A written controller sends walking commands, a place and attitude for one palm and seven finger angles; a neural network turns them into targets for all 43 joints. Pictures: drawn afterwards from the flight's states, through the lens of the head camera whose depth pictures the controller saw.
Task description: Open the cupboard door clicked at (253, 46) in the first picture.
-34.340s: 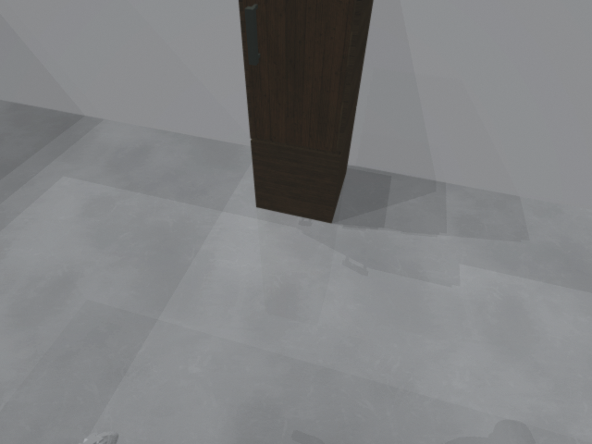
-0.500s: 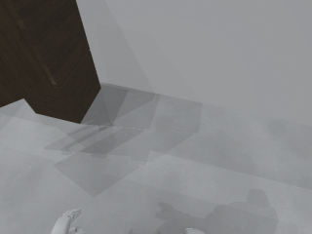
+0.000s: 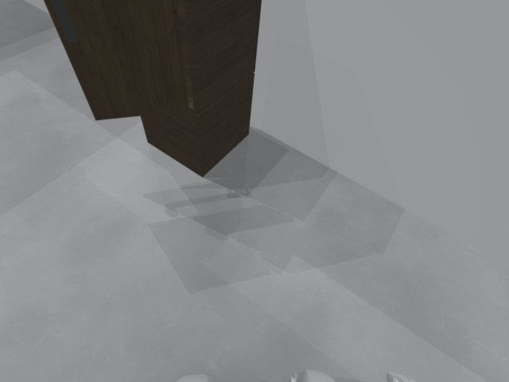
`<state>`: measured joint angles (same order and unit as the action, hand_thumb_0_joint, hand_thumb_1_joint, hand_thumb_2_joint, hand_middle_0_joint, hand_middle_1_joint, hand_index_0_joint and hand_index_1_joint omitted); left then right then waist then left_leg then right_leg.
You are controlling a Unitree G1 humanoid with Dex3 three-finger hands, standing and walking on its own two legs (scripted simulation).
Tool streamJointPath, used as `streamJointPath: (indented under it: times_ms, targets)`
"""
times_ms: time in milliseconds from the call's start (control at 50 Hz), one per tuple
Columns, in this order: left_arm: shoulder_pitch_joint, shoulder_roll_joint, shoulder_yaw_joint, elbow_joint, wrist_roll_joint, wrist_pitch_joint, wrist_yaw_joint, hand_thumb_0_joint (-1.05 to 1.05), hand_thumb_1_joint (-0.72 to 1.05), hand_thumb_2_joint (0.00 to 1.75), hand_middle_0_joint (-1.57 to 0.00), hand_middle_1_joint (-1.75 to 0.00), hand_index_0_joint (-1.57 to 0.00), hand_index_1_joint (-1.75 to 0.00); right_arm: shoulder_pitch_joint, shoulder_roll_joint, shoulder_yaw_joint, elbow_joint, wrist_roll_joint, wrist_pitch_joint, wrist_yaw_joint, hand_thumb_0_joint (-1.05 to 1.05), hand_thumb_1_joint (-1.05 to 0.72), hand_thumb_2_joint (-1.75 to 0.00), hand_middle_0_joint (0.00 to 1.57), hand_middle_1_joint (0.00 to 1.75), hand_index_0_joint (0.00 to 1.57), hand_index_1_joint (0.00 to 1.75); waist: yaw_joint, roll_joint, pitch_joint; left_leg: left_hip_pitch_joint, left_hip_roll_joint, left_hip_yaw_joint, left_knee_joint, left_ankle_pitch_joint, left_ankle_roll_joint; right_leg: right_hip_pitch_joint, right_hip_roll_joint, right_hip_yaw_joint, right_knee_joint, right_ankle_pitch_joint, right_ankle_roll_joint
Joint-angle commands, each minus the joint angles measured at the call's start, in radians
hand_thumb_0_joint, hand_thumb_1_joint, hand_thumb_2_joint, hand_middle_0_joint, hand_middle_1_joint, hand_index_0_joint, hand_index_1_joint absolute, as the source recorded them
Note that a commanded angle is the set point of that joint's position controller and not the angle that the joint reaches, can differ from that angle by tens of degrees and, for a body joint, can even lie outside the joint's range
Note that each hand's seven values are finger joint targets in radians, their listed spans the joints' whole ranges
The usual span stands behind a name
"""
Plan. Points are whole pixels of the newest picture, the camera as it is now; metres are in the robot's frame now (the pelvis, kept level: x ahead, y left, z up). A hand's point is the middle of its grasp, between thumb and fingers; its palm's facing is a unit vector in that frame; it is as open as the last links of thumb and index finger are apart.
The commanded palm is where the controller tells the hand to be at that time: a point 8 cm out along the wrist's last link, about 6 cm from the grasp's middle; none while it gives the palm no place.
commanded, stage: turn to face it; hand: left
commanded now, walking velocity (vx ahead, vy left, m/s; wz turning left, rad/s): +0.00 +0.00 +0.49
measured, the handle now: (60, 4) +0.91 +0.56 +0.07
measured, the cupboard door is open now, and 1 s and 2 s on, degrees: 50 50 50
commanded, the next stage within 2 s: take the last steps up to it in 0.44 s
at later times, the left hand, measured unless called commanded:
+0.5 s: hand out of the picture +0.04 +0.16 -0.15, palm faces +0.23 -0.95 -0.22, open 7.4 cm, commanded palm none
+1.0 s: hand out of the picture +0.08 +0.20 -0.16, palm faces +0.33 -0.92 -0.20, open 7.4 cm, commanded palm none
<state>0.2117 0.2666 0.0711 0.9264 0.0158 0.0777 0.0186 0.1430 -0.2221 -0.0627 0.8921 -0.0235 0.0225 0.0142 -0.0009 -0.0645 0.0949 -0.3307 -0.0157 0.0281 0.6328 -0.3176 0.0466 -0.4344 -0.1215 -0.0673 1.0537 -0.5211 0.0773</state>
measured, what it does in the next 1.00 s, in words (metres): steps on the spot, turning left: right foot, then left foot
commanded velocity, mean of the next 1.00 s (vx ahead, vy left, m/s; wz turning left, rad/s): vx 0.14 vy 0.03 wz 0.22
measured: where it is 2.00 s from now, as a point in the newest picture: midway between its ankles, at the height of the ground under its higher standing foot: (202, 313)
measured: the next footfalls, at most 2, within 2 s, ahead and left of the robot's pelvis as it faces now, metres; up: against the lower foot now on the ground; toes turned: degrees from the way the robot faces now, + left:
right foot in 0.32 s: +0.06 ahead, -0.15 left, +0.00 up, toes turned +6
left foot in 0.64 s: +0.01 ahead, +0.09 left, +0.00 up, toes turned +19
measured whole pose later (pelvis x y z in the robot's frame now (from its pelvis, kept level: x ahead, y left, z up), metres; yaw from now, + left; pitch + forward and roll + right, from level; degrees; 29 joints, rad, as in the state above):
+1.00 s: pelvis +0.07 -0.01 +0.00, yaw +19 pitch +0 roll +1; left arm 0.19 0.19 0.05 0.98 0.03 -0.01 -0.03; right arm 0.37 -0.15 -0.03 1.09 -0.02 -0.02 0.00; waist -0.01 -0.01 0.04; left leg -0.14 -0.03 0.01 0.53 -0.38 0.02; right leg -0.29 -0.07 -0.08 0.56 -0.28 0.01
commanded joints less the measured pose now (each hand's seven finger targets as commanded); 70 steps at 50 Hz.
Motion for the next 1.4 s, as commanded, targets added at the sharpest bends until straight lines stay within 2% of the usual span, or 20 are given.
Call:
streamJointPath:
  times_ms: [0, 240, 260, 300, 380, 500, 560, 580, 620, 640, 760, 920, 940, 980, 1000, 1120, 1240, 1280, 1320, 1380]
  targets:
    - [-0.047, 0.057, 0.016, -0.101, 0.0, -0.044, -0.007, 0.0, 0.9, 0.9, -0.2, -0.3, -0.2, -0.3, 0.059, -0.19, -0.035, -0.03, -0.002, -0.015, -0.034, 0.0, -0.9, -0.9, 0.2, 0.3, 0.2, 0.3, -0.018, 0.21, -0.147, 0.213, 0.25, -0.269, -0.265, 0.523, 0.112, -0.131, 0.014, 0.066, 0.06, 0.099, 0.004]
    - [0.037, 0.05, 0.009, -0.074, -0.008, -0.062, 0.005, 0.0, 0.9, 0.9, -0.2, -0.3, -0.2, -0.3, 0.021, -0.172, -0.039, -0.024, 0.001, 0.006, -0.026, 0.0, -0.9, -0.9, 0.2, 0.3, 0.2, 0.3, 0.027, 0.197, -0.138, 0.011, 0.178, -0.34, -0.195, 0.37, 0.076, 0.285, 0.105, 0.027, -0.529, 0.257, -0.025]
    - [0.067, 0.076, 0.016, -0.066, -0.005, -0.072, 0.01, 0.0, 0.9, 0.9, -0.2, -0.3, -0.2, -0.3, 0.02, -0.143, -0.037, -0.028, 0.007, 0.006, -0.023, 0.0, -0.9, -0.9, 0.2, 0.3, 0.2, 0.3, 0.042, 0.128, -0.141, -0.065, 0.124, -0.31, -0.132, 0.269, 0.03, 0.391, 0.05, 0.078, -0.66, 0.31, -0.039]
    - [0.081, 0.196, 0.032, -0.073, 0.015, -0.08, 0.012, 0.0, 0.9, 0.9, -0.2, -0.3, -0.2, -0.3, 0.022, -0.08, -0.03, -0.059, 0.012, 0.007, -0.011, 0.0, -0.9, -0.9, 0.2, 0.3, 0.2, 0.3, 0.05, -0.198, -0.118, -0.209, -0.065, -0.069, 0.28, -0.279, -0.067, 0.36, -0.344, 0.419, -0.791, 0.406, -0.222]
    - [-0.031, 0.089, 0.011, -0.094, 0.008, -0.086, 0.016, 0.0, 0.9, 0.9, -0.2, -0.3, -0.2, -0.3, 0.023, -0.079, -0.031, -0.007, 0.007, 0.03, -0.004, 0.0, -0.9, -0.9, 0.2, 0.3, 0.2, 0.3, -0.009, -0.131, -0.053, -0.186, 0.02, -0.071, 0.519, -0.141, -0.082, 0.229, -0.195, 0.19, -0.744, 0.54, -0.223]
    - [0.079, 0.127, 0.025, -0.034, 0.015, -0.09, 0.012, 0.0, 0.9, 0.9, -0.2, -0.3, -0.2, -0.3, -0.024, -0.021, -0.004, 0.009, 0.016, 0.012, -0.004, 0.0, -0.9, -0.9, 0.2, 0.3, 0.2, 0.3, 0.042, -0.127, -0.097, -0.07, 0.001, 0.033, 0.129, -0.16, -0.093, 0.354, -0.192, 0.113, -0.66, 0.773, -0.215]
    - [0.069, 0.121, 0.027, -0.013, 0.004, -0.085, 0.006, 0.0, 0.9, 0.9, -0.2, -0.3, -0.2, -0.3, 0.059, -0.029, 0.003, 0.045, 0.01, -0.004, -0.009, 0.0, -0.9, -0.9, 0.2, 0.3, 0.2, 0.3, 0.006, -0.096, -0.115, 0.131, -0.008, 0.052, -0.14, 0.024, -0.077, 0.26, -0.167, 0.076, -0.609, 0.545, -0.145]
    - [0.052, 0.108, 0.025, -0.018, -0.003, -0.08, 0.0, 0.0, 0.9, 0.9, -0.2, -0.3, -0.2, -0.3, 0.101, -0.062, -0.001, 0.057, 0.007, -0.013, -0.008, 0.0, -0.9, -0.9, 0.2, 0.3, 0.2, 0.3, -0.014, -0.033, -0.125, 0.227, 0.026, 0.017, -0.23, 0.062, -0.057, 0.18, -0.136, 0.042, -0.556, 0.361, -0.106]
    - [0.008, 0.013, 0.005, -0.075, -0.004, -0.071, -0.017, 0.0, 0.9, 0.9, -0.2, -0.3, -0.2, -0.3, 0.201, -0.22, -0.035, 0.062, -0.014, -0.017, -0.018, 0.0, -0.9, -0.9, 0.2, 0.3, 0.2, 0.3, -0.067, 0.35, -0.111, 0.325, 0.376, -0.442, -0.387, -0.036, 0.138, -0.134, 0.057, -0.096, -0.208, -0.106, -0.029]
    - [-0.083, 0.029, -0.001, -0.091, 0.01, -0.065, -0.015, 0.0, 0.9, 0.9, -0.2, -0.3, -0.2, -0.3, 0.235, -0.212, -0.035, 0.075, -0.016, -0.021, -0.026, 0.0, -0.9, -0.9, 0.2, 0.3, 0.2, 0.3, -0.099, 0.333, -0.066, 0.268, 0.397, -0.506, -0.439, -0.17, 0.19, -0.197, 0.033, -0.018, -0.05, -0.099, -0.045]
    - [-0.044, -0.006, -0.009, -0.019, 0.008, -0.09, -0.044, 0.0, 0.9, 0.9, -0.2, -0.3, -0.2, -0.3, 0.186, -0.11, 0.001, 0.088, -0.003, -0.068, -0.042, 0.0, -0.9, -0.9, 0.2, 0.3, 0.2, 0.3, -0.018, 0.189, -0.069, 0.242, 0.249, -0.232, -0.406, 0.152, 0.145, -0.122, 0.017, 0.019, -0.09, 0.139, -0.052]
    - [0.021, -0.006, -0.005, 0.02, 0.009, -0.102, -0.044, 0.0, 0.9, 0.9, -0.2, -0.3, -0.2, -0.3, 0.202, -0.093, 0.004, 0.143, 0.001, -0.062, -0.036, 0.0, -0.9, -0.9, 0.2, 0.3, 0.2, 0.3, 0.033, 0.139, -0.027, 0.031, 0.184, -0.172, -0.31, -0.034, 0.093, 0.279, 0.082, -0.049, -0.517, 0.252, -0.05]
    - [0.091, 0.028, 0.007, 0.046, 0.01, -0.11, -0.039, 0.0, 0.9, 0.9, -0.2, -0.3, -0.2, -0.3, 0.193, -0.074, 0.006, 0.142, 0.007, -0.065, -0.032, 0.0, -0.9, -0.9, 0.2, 0.3, 0.2, 0.3, 0.067, 0.068, -0.035, -0.072, 0.125, -0.133, -0.209, -0.088, 0.057, 0.423, 0.047, 0.014, -0.596, 0.227, -0.067]
    - [0.281, 0.163, 0.036, 0.097, 0.012, -0.119, -0.025, 0.0, 0.9, 0.9, -0.2, -0.3, -0.2, -0.3, 0.165, -0.018, 0.013, 0.091, 0.009, -0.068, -0.021, 0.0, -0.9, -0.9, 0.2, 0.3, 0.2, 0.3, 0.133, -0.254, -0.077, -0.339, -0.024, 0.04, 0.258, -0.303, -0.02, 0.611, -0.333, 0.506, -0.845, 0.001, -0.235]
    - [0.276, 0.141, 0.032, 0.096, 0.005, -0.123, -0.016, 0.0, 0.9, 0.9, -0.2, -0.3, -0.2, -0.3, 0.121, -0.062, 0.001, 0.086, 0.002, -0.063, -0.02, 0.0, -0.9, -0.9, 0.2, 0.3, 0.2, 0.3, 0.131, -0.22, -0.044, -0.351, 0.037, -0.027, 0.411, -0.272, -0.023, 0.5, -0.353, 0.577, -0.902, -0.098, -0.282]
    - [0.127, 0.01, 0.008, 0.078, 0.011, -0.151, -0.01, 0.0, 0.9, 0.9, -0.2, -0.3, -0.2, -0.3, 0.122, 0.043, 0.005, 0.116, -0.002, -0.043, 0.011, 0.0, -0.9, -0.9, 0.2, 0.3, 0.2, 0.3, 0.015, -0.087, 0.005, -0.187, 0.115, 0.031, 0.243, 0.028, -0.07, 0.246, -0.19, 0.094, -0.89, 0.295, -0.203]
    - [0.153, 0.057, 0.014, 0.125, 0.009, -0.142, -0.018, 0.0, 0.9, 0.9, -0.2, -0.3, -0.2, -0.3, 0.091, 0.033, 0.004, 0.093, -0.002, -0.064, 0.022, 0.0, -0.9, -0.9, 0.2, 0.3, 0.2, 0.3, 0.013, -0.066, -0.018, 0.005, 0.054, 0.12, -0.055, 0.094, -0.063, 0.233, -0.164, 0.047, -0.801, 0.27, -0.18]
    - [0.138, 0.045, 0.013, 0.122, 0.005, -0.132, -0.02, 0.0, 0.9, 0.9, -0.2, -0.3, -0.2, -0.3, 0.2, -0.017, -0.004, 0.128, -0.006, -0.076, 0.01, 0.0, -0.9, -0.9, 0.2, 0.3, 0.2, 0.3, -0.048, 0.022, -0.059, 0.237, 0.035, 0.135, -0.157, 0.087, -0.053, 0.134, -0.113, -0.007, -0.63, 0.301, -0.147]
    - [0.121, -0.043, -0.007, 0.064, -0.005, -0.13, -0.029, 0.0, 0.9, 0.9, -0.2, -0.3, -0.2, -0.3, 0.436, -0.198, -0.048, 0.173, -0.02, -0.084, -0.02, 0.0, -0.9, -0.9, 0.2, 0.3, 0.2, 0.3, -0.134, 0.379, -0.181, 0.501, 0.407, -0.389, -0.348, -0.009, 0.116, -0.167, 0.083, -0.125, -0.086, -0.049, -0.067]
    - [-0.002, -0.04, -0.007, 0.043, 0.005, -0.13, -0.026, 0.0, 0.9, 0.9, -0.2, -0.3, -0.2, -0.3, 0.308, -0.12, -0.021, 0.147, -0.009, -0.085, -0.036, 0.0, -0.9, -0.9, 0.2, 0.3, 0.2, 0.3, -0.085, 0.233, -0.057, 0.26, 0.426, -0.361, -0.43, -0.064, 0.157, -0.272, -0.01, 0.05, 0.208, 0.081, -0.097]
